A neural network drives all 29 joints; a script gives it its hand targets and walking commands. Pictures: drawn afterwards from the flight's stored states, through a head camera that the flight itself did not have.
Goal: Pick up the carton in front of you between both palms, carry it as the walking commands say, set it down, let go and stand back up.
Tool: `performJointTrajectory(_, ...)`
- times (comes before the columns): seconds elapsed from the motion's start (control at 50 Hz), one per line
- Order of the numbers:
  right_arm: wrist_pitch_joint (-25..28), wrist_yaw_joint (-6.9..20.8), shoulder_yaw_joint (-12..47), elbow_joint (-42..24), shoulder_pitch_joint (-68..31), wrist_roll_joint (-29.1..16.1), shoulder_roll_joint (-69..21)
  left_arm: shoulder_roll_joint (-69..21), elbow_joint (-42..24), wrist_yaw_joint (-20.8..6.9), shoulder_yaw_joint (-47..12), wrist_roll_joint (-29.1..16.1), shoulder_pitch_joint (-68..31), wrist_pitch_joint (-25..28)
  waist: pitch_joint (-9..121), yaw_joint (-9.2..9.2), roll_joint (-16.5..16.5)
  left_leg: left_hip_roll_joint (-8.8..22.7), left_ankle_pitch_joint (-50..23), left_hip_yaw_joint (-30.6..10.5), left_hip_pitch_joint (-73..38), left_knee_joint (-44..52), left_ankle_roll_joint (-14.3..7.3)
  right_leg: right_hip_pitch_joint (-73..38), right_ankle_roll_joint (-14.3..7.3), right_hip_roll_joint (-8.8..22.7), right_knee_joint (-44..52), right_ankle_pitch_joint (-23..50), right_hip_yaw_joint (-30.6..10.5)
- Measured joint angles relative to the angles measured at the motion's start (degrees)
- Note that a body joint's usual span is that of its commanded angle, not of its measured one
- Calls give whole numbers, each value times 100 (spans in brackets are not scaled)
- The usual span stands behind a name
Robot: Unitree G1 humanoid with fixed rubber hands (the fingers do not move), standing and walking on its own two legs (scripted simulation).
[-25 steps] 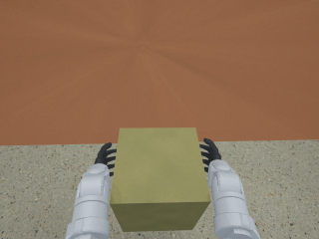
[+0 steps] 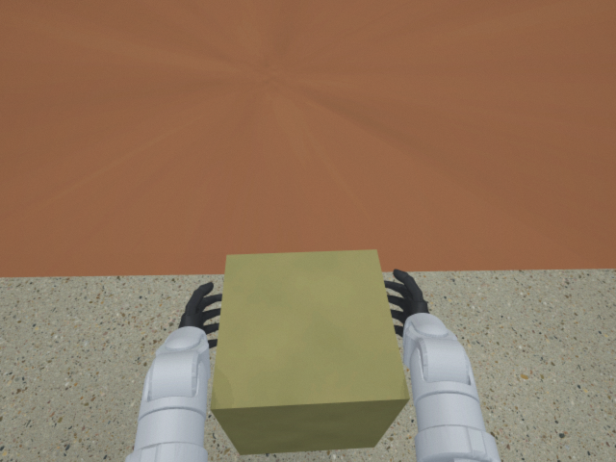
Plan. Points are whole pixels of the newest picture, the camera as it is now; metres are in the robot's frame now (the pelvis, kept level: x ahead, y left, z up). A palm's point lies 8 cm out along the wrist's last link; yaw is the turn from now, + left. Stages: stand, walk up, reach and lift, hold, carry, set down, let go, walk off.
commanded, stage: reach and lift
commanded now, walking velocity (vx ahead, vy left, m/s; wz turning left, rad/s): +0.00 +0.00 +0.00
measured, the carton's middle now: (305, 357) +0.29 +0.00 -0.04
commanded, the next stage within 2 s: hold in 0.34 s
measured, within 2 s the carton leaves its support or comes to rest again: neither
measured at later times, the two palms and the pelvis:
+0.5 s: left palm (187, 343) +0.27 +0.15 +0.05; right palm (423, 331) +0.28 -0.15 +0.06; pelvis -0.02 +0.00 +0.00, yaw +0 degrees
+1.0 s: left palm (188, 334) +0.28 +0.15 +0.06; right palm (424, 325) +0.28 -0.15 +0.06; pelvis -0.02 +0.00 +0.00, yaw +0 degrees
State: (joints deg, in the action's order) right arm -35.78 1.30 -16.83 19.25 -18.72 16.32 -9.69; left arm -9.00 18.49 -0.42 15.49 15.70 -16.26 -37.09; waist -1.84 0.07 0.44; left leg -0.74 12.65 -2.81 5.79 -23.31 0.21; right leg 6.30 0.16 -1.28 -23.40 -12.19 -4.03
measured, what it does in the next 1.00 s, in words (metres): stands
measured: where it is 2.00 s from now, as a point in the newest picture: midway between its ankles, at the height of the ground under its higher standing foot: outside the picture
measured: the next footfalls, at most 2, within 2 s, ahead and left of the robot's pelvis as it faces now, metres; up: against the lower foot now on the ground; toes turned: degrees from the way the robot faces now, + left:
right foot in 1.62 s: +0.26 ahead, -0.08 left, +0.00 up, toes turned -10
left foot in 1.96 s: +0.50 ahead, +0.15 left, +0.00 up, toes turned +13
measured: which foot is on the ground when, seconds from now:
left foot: down 0.00-1.00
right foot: down 0.00-1.00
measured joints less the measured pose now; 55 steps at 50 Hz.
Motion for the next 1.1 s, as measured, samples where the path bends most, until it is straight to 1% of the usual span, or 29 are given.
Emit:
performJointTrajectory(0.06,-17,10,101,-93,80,-34,20,20,-183,3,-94,-6,89,-87,80,2,25,-2,-49,-6,-36,128,18,-9,-5,8,66,12,0)
performJointTrajectory(0.1,-50,-9,274,-284,280,-124,73,59,-391,45,-302,-43,259,-168,162,-16,28,11,-112,-29,-126,284,29,-114,-11,5,238,73,19)
performJointTrajectory(0.14,-138,-43,462,-489,479,-194,119,96,-551,25,-457,-45,445,-218,226,-46,24,25,-169,-39,-241,434,36,-237,-14,0,407,141,26)
performJointTrajectory(0.24,-320,-105,747,-699,825,-289,182,146,-791,30,-669,-88,816,-385,253,-88,-17,45,-232,-42,-436,579,26,-467,-14,-10,625,247,28)
performJointTrajectory(0.32,-365,-93,705,-613,746,-237,168,137,-698,12,-600,-81,734,-427,137,-86,-8,30,-194,-41,-406,408,14,-434,-16,-6,448,207,31)
performJointTrajectory(0.44,-362,-45,275,-381,233,-135,65,49,-420,17,-261,-52,190,-426,-95,-9,20,-10,-111,-40,-181,6,10,-193,-6,7,8,99,33)
performJointTrajectory(0.54,-386,-45,168,-610,114,-210,35,0,-598,23,-176,-95,-15,-482,-24,6,-7,0,-134,-16,-187,-16,12,-208,7,-4,21,147,5)
performJointTrajectory(0.64,-528,36,-95,-246,-117,40,-28,-80,-189,-73,144,95,-272,-604,61,34,-10,-17,-134,-7,-356,17,2,-355,12,13,12,128,-5)
performJointTrajectory(0.7,-618,45,-178,-113,-156,137,-51,-82,4,-132,174,225,-288,-630,31,49,-13,-27,-109,-29,-404,-23,-2,-416,21,20,-21,94,16)
performJointTrajectory(0.76,-623,76,-178,13,-209,214,-48,-78,46,-146,211,260,-281,-651,-33,46,2,-25,-109,-37,-426,-23,1,-442,17,18,-15,98,23)
performJointTrajectory(0.82,-591,83,-170,6,-216,240,-61,-76,2,-143,220,260,-291,-658,-118,47,18,-25,-121,-53,-414,-14,6,-439,12,19,1,108,38)
performJointTrajectory(0.92,-530,81,-43,-317,-85,92,-25,-70,-314,-106,45,179,-214,-642,-189,-1,-16,-15,-127,-31,-390,29,5,-405,10,10,46,126,14)
performJointTrajectory(1.06,-625,65,84,-537,36,58,11,-37,-413,-80,-93,98,-138,-671,-53,65,-67,-18,-149,-35,-440,205,0,-447,11,23,195,129,13)
performJointTrajectory(1.1,-649,59,158,-605,113,56,33,-23,-429,-81,-146,76,-86,-666,-25,38,-51,-13,-150,-26,-510,279,2,-495,4,21,235,119,3)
